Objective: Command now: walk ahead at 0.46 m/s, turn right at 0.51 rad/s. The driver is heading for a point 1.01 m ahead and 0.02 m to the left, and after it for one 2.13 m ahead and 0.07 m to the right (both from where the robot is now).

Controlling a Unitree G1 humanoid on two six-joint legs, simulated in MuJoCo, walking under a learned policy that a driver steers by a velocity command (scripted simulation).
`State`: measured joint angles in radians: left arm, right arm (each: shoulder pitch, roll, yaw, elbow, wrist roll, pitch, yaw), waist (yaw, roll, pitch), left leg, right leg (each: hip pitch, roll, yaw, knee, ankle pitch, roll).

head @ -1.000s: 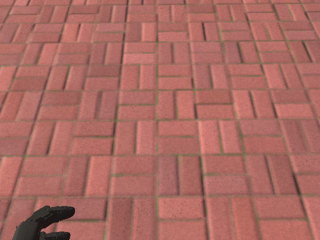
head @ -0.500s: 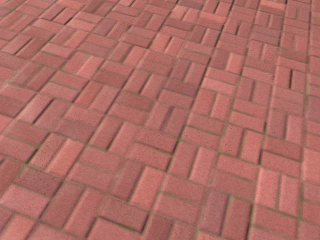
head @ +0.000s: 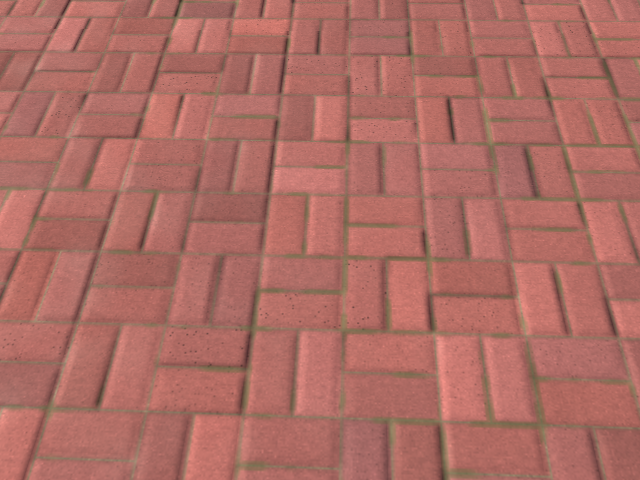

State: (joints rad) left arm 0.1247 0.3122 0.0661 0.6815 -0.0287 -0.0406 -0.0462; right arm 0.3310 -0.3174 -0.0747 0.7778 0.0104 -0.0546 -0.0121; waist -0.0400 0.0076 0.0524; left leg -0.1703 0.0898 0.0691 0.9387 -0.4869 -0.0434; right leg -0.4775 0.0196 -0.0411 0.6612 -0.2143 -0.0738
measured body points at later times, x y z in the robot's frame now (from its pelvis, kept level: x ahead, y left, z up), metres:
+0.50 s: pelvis +0.31 +0.01 +0.01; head +0.34 +0.00 +0.45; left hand +0.41 +0.28 -0.12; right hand +0.44 -0.29 -0.07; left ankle +0.42 +0.08 -0.72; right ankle +0.11 -0.09 -0.65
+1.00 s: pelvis +0.52 -0.07 +0.01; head +0.56 -0.08 +0.46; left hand +0.74 +0.17 -0.06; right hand +0.59 -0.37 -0.11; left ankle +0.44 +0.07 -0.64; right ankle +0.62 -0.18 -0.72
